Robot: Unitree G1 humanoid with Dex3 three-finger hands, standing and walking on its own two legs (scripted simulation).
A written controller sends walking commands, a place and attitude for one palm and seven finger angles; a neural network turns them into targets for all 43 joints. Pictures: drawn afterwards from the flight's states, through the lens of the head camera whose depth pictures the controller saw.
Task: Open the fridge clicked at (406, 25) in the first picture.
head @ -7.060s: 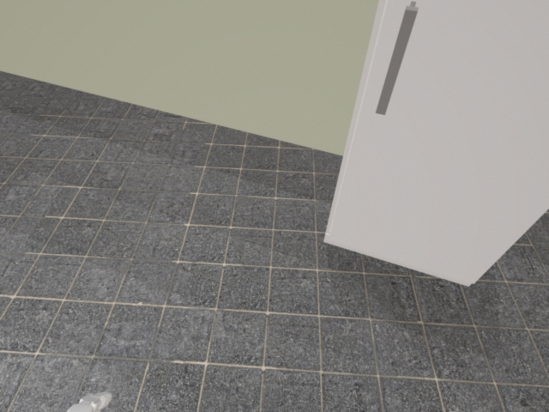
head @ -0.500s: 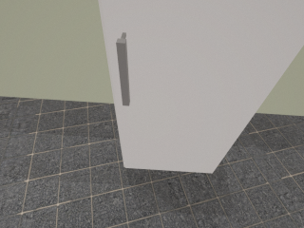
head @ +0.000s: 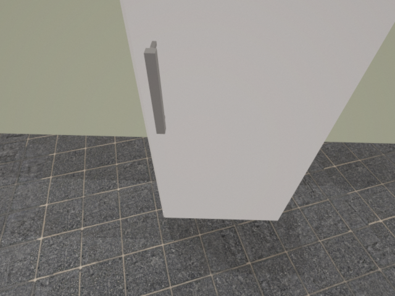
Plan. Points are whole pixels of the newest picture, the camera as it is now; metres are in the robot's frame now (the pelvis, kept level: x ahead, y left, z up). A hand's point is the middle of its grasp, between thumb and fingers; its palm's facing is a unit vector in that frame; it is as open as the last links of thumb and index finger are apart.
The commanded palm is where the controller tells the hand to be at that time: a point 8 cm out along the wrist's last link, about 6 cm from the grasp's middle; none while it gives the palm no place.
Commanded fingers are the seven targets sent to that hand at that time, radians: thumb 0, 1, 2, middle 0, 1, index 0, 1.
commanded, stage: look again from close up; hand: left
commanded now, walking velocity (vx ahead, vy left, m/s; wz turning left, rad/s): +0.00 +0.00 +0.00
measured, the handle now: (157, 91) +0.57 +0.13 +0.11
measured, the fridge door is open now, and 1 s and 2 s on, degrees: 0 0 0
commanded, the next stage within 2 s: none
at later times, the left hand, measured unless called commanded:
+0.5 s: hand out of the picture -0.03 +0.20 -0.17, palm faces +0.02 -0.96 -0.27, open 7.4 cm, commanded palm none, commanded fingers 0.00 0.90 0.90 -0.20 -0.30 -0.20 -0.30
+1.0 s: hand out of the picture -0.08 +0.17 -0.18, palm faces +0.05 -0.98 -0.19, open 7.4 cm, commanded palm none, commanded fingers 0.00 0.90 0.90 -0.20 -0.30 -0.20 -0.30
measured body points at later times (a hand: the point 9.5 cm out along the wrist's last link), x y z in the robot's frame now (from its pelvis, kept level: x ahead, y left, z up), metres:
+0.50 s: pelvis -0.06 -0.02 +0.00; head -0.08 -0.01 +0.45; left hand -0.03 +0.25 -0.15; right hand -0.02 -0.29 -0.14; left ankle +0.00 +0.10 -0.74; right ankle +0.00 -0.14 -0.74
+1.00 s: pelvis -0.06 +0.00 +0.00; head -0.06 +0.01 +0.45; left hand -0.09 +0.22 -0.16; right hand -0.06 -0.23 -0.15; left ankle +0.00 +0.10 -0.74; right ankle +0.00 -0.14 -0.74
